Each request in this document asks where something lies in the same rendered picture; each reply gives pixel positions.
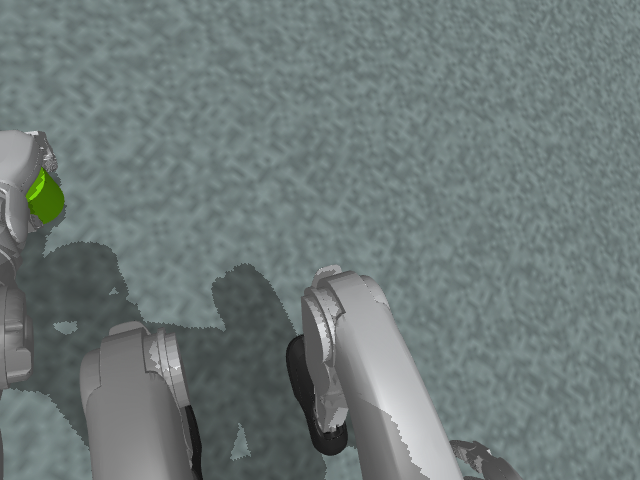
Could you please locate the right robot hand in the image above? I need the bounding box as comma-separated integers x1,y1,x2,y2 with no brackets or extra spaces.
449,440,523,480

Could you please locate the right robot foot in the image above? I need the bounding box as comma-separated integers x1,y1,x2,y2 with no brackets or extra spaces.
286,335,348,456

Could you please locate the left robot foot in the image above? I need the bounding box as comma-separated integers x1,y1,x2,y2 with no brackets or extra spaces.
185,405,203,480

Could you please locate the left robot arm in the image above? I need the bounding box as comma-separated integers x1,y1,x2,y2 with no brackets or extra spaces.
0,182,34,480

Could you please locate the left robot hand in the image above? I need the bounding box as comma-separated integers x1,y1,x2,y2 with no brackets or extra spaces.
0,130,58,233

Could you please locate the tin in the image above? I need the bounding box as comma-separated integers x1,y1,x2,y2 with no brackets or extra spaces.
25,167,64,224

